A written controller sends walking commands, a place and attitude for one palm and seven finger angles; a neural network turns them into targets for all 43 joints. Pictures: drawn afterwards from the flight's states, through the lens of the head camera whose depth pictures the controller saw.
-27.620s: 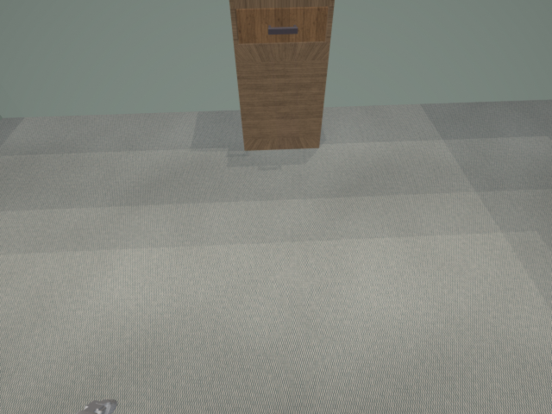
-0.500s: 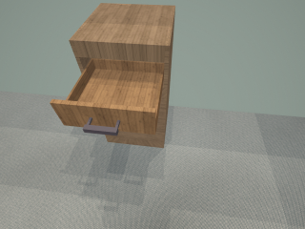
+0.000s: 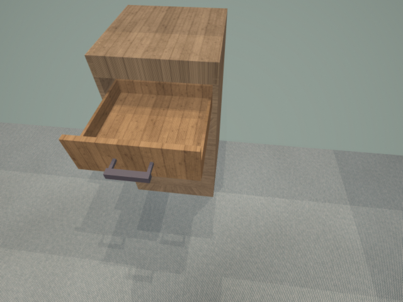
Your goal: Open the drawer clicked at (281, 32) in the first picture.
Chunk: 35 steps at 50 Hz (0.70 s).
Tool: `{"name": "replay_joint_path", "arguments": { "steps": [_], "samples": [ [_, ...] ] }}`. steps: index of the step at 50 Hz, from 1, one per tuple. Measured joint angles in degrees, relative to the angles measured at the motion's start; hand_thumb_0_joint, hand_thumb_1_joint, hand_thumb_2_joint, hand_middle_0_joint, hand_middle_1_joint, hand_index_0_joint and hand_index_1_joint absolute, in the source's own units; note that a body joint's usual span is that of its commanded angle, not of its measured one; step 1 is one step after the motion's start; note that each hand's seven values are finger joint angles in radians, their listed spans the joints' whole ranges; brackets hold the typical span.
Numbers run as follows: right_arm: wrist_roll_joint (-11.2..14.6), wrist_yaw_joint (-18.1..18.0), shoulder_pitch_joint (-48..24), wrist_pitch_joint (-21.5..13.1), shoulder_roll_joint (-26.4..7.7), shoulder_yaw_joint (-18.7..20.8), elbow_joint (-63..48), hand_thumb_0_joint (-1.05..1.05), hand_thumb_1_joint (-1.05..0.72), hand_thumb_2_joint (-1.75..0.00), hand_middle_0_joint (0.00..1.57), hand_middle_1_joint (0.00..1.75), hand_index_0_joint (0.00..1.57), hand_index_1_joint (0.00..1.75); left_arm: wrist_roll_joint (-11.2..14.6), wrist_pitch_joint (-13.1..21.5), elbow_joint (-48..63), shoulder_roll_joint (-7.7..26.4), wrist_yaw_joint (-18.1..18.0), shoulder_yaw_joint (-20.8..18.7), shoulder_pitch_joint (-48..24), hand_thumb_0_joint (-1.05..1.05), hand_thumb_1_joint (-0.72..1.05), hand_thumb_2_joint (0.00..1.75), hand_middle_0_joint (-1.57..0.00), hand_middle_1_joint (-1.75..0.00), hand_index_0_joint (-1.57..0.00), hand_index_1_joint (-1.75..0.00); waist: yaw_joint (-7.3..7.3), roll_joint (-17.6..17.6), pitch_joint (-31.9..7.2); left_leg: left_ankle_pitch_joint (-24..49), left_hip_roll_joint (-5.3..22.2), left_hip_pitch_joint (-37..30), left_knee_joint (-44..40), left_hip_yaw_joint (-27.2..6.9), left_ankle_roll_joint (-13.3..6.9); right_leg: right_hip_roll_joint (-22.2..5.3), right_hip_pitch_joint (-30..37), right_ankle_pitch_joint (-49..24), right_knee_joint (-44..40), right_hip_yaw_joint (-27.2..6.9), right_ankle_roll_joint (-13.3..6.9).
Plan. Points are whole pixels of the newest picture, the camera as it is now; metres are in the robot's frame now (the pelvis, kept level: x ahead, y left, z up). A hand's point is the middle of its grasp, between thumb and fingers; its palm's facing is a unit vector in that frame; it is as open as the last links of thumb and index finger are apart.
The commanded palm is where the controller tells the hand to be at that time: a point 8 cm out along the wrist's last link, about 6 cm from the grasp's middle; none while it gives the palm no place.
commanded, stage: look to check the result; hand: left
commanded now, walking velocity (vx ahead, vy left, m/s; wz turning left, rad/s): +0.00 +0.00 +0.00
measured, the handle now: (130, 169) +0.46 +0.23 -0.09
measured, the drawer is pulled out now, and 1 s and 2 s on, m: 0.30 0.30 0.30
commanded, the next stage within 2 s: stand and wait in 0.40 s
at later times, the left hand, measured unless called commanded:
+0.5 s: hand out of the picture +0.00 +0.15 -0.17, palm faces +0.02 -0.98 -0.19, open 7.4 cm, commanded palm none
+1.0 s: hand out of the picture +0.00 +0.15 -0.17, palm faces +0.03 -0.98 -0.19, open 7.4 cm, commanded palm none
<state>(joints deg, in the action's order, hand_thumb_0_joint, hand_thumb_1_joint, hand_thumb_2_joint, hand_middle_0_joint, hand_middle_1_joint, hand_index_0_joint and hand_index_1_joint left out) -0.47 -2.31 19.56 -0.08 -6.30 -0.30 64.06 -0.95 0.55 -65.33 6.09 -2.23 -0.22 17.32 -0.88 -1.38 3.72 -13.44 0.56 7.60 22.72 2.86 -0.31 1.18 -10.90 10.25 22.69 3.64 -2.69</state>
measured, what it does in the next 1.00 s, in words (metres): stands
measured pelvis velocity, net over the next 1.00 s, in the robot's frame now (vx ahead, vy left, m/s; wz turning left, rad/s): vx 0.02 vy -0.01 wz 0.00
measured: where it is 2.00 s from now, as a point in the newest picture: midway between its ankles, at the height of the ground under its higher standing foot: outside the picture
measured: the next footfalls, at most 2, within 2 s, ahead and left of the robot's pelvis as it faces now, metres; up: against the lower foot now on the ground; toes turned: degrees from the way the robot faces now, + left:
none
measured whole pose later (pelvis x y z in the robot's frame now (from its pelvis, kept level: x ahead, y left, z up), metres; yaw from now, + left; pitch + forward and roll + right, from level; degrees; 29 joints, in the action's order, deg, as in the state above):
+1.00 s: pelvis +0.02 -0.01 +0.00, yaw +0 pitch -2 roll +0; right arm -0.5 -2.6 19.0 0.1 -6.3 -0.3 65.0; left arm -0.8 0.8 -65.7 6.1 -2.3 -0.4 16.8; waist -0.8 -1.6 3.8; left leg -14.2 1.5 5.8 21.5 2.7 0.6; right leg 2.2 -9.3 11.2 21.7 3.8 -3.5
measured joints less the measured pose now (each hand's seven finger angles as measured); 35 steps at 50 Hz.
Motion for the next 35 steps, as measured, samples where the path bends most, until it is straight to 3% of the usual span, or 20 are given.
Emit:
{"name": "replay_joint_path", "arguments": {
  "steps": [35],
  "samples": [
    [0.05, -0.3, -0.25, 0.1, 0.23, -0.09, 0.79, 0.0, -0.91, -0.9, 0.2, 0.3, 0.2, 0.3, 0.16, 0.23, -0.18, 0.15, -0.18, -0.2, -0.7, 0.0, 0.91, 0.9, -0.2, -0.3, -0.2, -0.3, -0.13, -0.27, 0.1, -0.74, 0.84, -1.61, -0.98, -0.09, 0.83, 0.9, 1.45, 0.86, -0.78, 0.07, -0.69]
  ]
}}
